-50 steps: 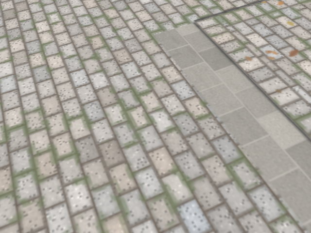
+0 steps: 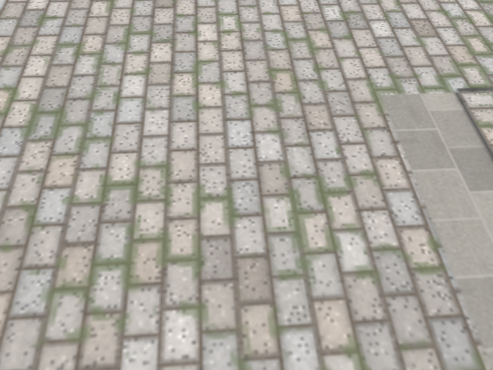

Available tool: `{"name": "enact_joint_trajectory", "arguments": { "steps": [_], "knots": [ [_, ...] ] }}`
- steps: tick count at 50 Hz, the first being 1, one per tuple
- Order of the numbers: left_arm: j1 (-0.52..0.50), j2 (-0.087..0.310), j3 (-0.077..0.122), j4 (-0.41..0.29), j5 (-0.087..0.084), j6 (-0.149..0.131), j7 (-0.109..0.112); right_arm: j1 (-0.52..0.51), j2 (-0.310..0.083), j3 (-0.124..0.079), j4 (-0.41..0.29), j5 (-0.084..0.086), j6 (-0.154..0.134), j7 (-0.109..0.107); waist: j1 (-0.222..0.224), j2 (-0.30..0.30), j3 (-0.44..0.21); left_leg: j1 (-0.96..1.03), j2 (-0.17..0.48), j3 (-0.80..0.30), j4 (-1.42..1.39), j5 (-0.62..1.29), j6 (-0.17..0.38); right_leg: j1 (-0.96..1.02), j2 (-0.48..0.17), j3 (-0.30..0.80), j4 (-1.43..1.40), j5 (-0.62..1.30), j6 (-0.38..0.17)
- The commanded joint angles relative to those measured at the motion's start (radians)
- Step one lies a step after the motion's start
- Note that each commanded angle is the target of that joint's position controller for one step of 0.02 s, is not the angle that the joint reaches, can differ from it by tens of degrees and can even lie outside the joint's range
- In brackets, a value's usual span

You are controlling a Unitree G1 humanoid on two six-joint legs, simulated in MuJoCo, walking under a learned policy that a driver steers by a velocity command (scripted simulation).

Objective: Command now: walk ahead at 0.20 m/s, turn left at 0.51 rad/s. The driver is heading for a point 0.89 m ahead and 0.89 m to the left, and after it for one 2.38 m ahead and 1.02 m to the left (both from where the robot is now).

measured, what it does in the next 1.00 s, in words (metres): walks ahead, turning left: left foot, then right foot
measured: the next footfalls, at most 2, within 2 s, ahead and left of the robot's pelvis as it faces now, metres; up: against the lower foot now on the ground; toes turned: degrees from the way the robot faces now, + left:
left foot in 0.04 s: +0.02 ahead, +0.09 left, +0.00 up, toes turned +3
right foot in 0.50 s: +0.38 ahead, -0.04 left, +0.00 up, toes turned +18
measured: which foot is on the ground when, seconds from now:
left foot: up 0.00-0.02, down 0.04-0.50, up 0.52-1.00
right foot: down 0.00-0.04, up 0.06-0.48, down 0.50-1.00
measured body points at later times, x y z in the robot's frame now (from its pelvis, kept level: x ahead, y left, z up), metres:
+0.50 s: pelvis +0.19 +0.02 -0.01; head +0.22 +0.03 +0.44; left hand +0.34 +0.32 -0.09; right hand +0.21 -0.26 -0.14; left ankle -0.01 +0.09 -0.73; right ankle +0.34 -0.05 -0.73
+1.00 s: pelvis +0.43 +0.13 -0.01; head +0.46 +0.17 +0.43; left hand +0.25 +0.33 -0.15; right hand +0.75 +0.08 -0.10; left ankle +0.49 +0.27 -0.73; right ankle +0.35 -0.05 -0.73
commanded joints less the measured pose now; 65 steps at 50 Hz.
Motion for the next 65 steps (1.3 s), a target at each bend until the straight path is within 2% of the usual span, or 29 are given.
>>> {"name": "enact_joint_trajectory", "arguments": {
  "steps": [1, 2, 3, 4, 6, 9, 15, 20, 22, 24, 25, 26, 27, 28, 29, 30, 32, 35, 42, 47, 50, 51, 52, 53, 54, 56, 59, 61, 65],
  "knots": [
    [0.008, 0.17, 0.048, -0.036, 0.0, -0.005, -0.015, 0.048, -0.081, -0.02, -0.049, -0.009, -0.028, 0.01, -0.033, -0.081, -0.022, 0.208, -0.061, 0.053, -0.207, 0.051, 0.049, -0.131, -0.188, 0.13, -0.074, -0.209, -0.124],
    [-0.011, 0.11, 0.032, -0.052, 0.009, -0.007, -0.022, 0.169, -0.14, -0.04, -0.008, -0.016, -0.045, 0.002, -0.085, 0.123, -0.028, 0.342, 0.061, -0.169, -0.342, -0.097, 0.092, -0.287, -0.111, 0.024, 0.188, -0.283, -0.075],
    [-0.126, 0.033, 0.005, -0.156, 0.005, -0.015, -0.03, 0.27, -0.274, -0.068, -0.014, -0.004, -0.061, -0.001, -0.137, 0.4, -0.006, 0.413, 0.357, -0.751, -0.533, -0.333, 0.244, -0.613, 0.089, -0.02, 0.468, -0.389, -0.018],
    [-0.198, 0.102, 0.017, -0.163, 0.022, -0.02, -0.029, 0.266, -0.229, -0.056, -0.003, -0.012, -0.064, -0.006, -0.145, 0.193, 0.072, 0.329, 0.377, -0.755, -0.547, -0.275, 0.296, -0.653, 0.037, 0.154, 0.547, -0.299, -0.029],
    [-0.15, 0.123, 0.023, -0.136, -0.013, -0.049, -0.049, 0.158, -0.163, -0.034, -0.023, -0.002, -0.072, -0.025, -0.06, 0.11, 0.108, 0.258, 0.27, -0.559, -0.538, -0.129, 0.245, -0.587, -0.01, 0.175, 0.511, -0.076, -0.026],
    [-0.09, 0.115, 0.023, -0.097, 0.017, -0.056, -0.06, 0.133, -0.142, -0.026, -0.029, 0.009, -0.099, -0.034, -0.03, 0.101, 0.036, 0.301, 0.179, -0.404, -0.513, 0.258, 0.213, -0.508, 0.003, 0.156, 0.472, 0.059, 0.005],
    [-0.234, 0.082, 0.007, -0.161, 0.005, -0.044, -0.062, 0.24, -0.156, -0.031, 0.01, 0.007, -0.113, -0.033, -0.076, 0.098, 0.052, 0.301, 0.162, -0.384, -0.499, 0.359, 0.222, -0.554, 0.021, 0.141, 0.305, 0.173, 0.049],
    [-0.327, 0.084, -0.002, -0.223, -0.008, -0.056, -0.067, 0.268, -0.181, -0.037, 0.023, 0.0, -0.118, -0.041, -0.096, 0.114, 0.062, 0.278, 0.17, -0.409, -0.433, 0.537, 0.197, -0.447, 0.052, 0.144, 0.14, 0.22, 0.026],
    [-0.262, 0.103, 0.002, -0.218, -0.012, -0.063, -0.061, 0.228, -0.197, -0.041, 0.013, -0.001, -0.12, -0.045, -0.057, 0.12, 0.047, 0.247, 0.177, -0.426, -0.396, 0.613, 0.162, -0.312, 0.066, 0.15, 0.087, 0.203, 0.0],
    [-0.062, 0.141, 0.021, -0.161, -0.015, -0.074, -0.039, 0.167, -0.22, -0.046, -0.001, -0.001, -0.124, -0.04, 0.037, 0.101, -0.036, 0.174, 0.128, -0.4, -0.214, 0.82, 0.115, -0.015, 0.121, 0.124, 0.026, 0.14, -0.033],
    [0.086, 0.179, 0.036, -0.127, -0.006, -0.086, -0.024, 0.156, -0.207, -0.044, -0.003, 0.005, -0.13, -0.031, 0.11, 0.038, -0.126, 0.094, 0.05, -0.342, 0.016, 0.78, 0.089, 0.2, 0.07, 0.166, -0.02, 0.129, -0.059],
    [0.232, 0.266, 0.053, -0.131, 0.024, -0.092, -0.005, 0.192, -0.105, -0.018, -0.039, 0.024, -0.135, -0.025, 0.14, -0.115, -0.297, -0.077, -0.042, -0.255, 0.34, 0.439, 0.06, 0.442, -0.205, 0.488, -0.1, -0.22, -0.112],
    [0.179, 0.314, 0.059, -0.135, 0.028, -0.082, -0.01, 0.263, -0.07, -0.009, -0.064, 0.026, -0.131, -0.024, 0.054, -0.308, -0.313, -0.292, -0.136, -0.193, 0.513, -0.128, 0.053, 0.459, -0.375, 0.93, -0.285, -0.311, -0.182],
    [0.093, 0.22, 0.043, -0.145, 0.012, -0.076, -0.014, 0.236, -0.132, -0.017, -0.035, -0.007, -0.117, -0.028, 0.015, -0.161, -0.172, -0.333, -0.039, -0.198, 0.602, -0.036, 0.069, 0.305, -0.348, 0.894, -0.291, -0.412, -0.19],
    [0.027, 0.142, 0.024, -0.155, 0.002, -0.077, -0.017, 0.185, -0.14, -0.02, -0.03, -0.012, -0.112, -0.017, 0.002, -0.054, -0.067, -0.322, 0.003, -0.173, 0.578, 0.056, 0.069, 0.177, -0.305, 0.722, -0.295, -0.334, -0.18],
    [-0.001, 0.106, 0.014, -0.152, 0.002, -0.08, -0.02, 0.155, -0.121, -0.016, -0.03, -0.011, -0.108, -0.009, -0.007, -0.031, -0.025, -0.296, 0.035, -0.158, 0.536, 0.103, 0.063, 0.103, -0.252, 0.57, -0.307, -0.176, -0.163],
    [0.024, 0.085, 0.005, -0.125, 0.0, -0.094, -0.018, 0.14, -0.106, -0.014, -0.031, -0.025, -0.088, 0.007, -0.019, -0.079, -0.007, -0.262, 0.061, -0.134, 0.507, 0.127, 0.049, 0.04, -0.198, 0.391, -0.326, 0.044, -0.149],
    [0.075, 0.091, 0.009, -0.093, -0.013, -0.124, -0.03, 0.063, -0.085, -0.006, -0.068, -0.022, -0.07, 0.027, -0.018, -0.076, 0.002, -0.329, 0.077, -0.122, 0.483, 0.189, 0.039, 0.059, -0.206, 0.272, -0.357, 0.214, -0.166],
    [0.127, 0.098, 0.011, -0.05, -0.012, -0.128, -0.029, -0.187, -0.043, 0.022, -0.159, -0.019, -0.077, 0.059, 0.012, -0.061, 0.045, -0.344, 0.086, -0.021, 0.137, 0.427, 0.02, 0.085, -0.159, 0.017, -0.368, 0.398, -0.14],
    [0.198, 0.147, 0.021, -0.009, -0.013, -0.107, -0.016, -0.262, -0.062, 0.021, -0.194, -0.032, -0.073, 0.06, 0.025, -0.061, 0.051, -0.261, 0.037, 0.068, -0.037, 0.308, 0.077, 0.227, -0.198, -0.057, -0.273, 0.666, -0.116],
    [0.207, 0.188, 0.026, 0.0, -0.014, -0.076, -0.009, -0.047, -0.108, -0.006, -0.136, -0.04, -0.083, 0.037, -0.073, -0.069, -0.096, 0.02, -0.078, 0.099, -0.113, 0.188, 0.149, 0.242, -0.199, -0.105, 0.118, 0.997, -0.1],
    [0.198, 0.183, 0.023, -0.017, -0.01, -0.072, -0.01, 0.131, -0.157, -0.031, -0.078, -0.048, -0.089, 0.02, -0.151, -0.012, -0.197, 0.27, -0.053, 0.019, -0.161, 0.175, 0.188, 0.088, -0.177, -0.118, 0.385, 0.817, -0.071],
    [0.233, 0.073, -0.002, -0.089, -0.021, -0.078, -0.029, 0.17, -0.271, -0.062, -0.084, -0.046, -0.084, 0.002, -0.113, 0.214, -0.314, 0.594, 0.26, -0.456, -0.201, 0.015, 0.298, -0.32, -0.062, -0.111, 0.737, 0.09, -0.011],
    [0.146, 0.123, 0.01, -0.136, -0.013, -0.084, -0.035, 0.188, -0.303, -0.068, -0.112, -0.012, -0.074, -0.005, -0.128, 0.191, -0.384, 0.651, 0.378, -0.837, -0.353, 0.113, 0.367, -0.501, 0.074, 0.078, 0.919, -0.246, 0.013],
    [0.031, 0.137, 0.013, -0.163, -0.014, -0.09, -0.038, 0.176, -0.28, -0.064, -0.085, -0.006, -0.069, -0.015, -0.136, 0.088, -0.243, 0.585, 0.33, -0.653, -0.364, 0.244, 0.333, -0.598, 0.015, 0.162, 0.911, -0.135, -0.001],
    [0.055, 0.107, 0.0, -0.14, -0.013, -0.101, -0.037, 0.083, -0.193, -0.043, -0.078, 0.003, -0.081, -0.026, -0.044, 0.018, -0.077, 0.324, 0.241, -0.437, -0.377, 0.488, 0.265, -0.499, -0.054, 0.164, 0.729, -0.023, -0.007],
    [0.11, 0.098, 0.0, -0.126, 0.021, -0.052, -0.044, 0.036, -0.148, -0.026, -0.086, 0.015, -0.108, -0.023, 0.024, 0.042, -0.077, 0.169, 0.155, -0.335, -0.411, 0.615, 0.25, -0.366, -0.062, 0.161, 0.636, -0.017, 0.026],
    [0.072, 0.083, -0.002, -0.139, 0.018, -0.037, -0.049, 0.067, -0.168, -0.032, -0.074, 0.014, -0.117, -0.02, 0.019, 0.041, -0.059, 0.131, 0.132, -0.323, -0.444, 0.565, 0.251, -0.386, -0.057, 0.149, 0.572, 0.039, 0.041],
    [-0.064, 0.081, -0.005, -0.185, 0.011, -0.035, -0.04, 0.146, -0.178, -0.034, -0.049, 0.011, -0.115, -0.025, -0.017, 0.052, -0.01, 0.15, 0.114, -0.297, -0.395, 0.888, 0.215, -0.452, -0.025, 0.139, 0.431, 0.15, 0.058]
  ]
}}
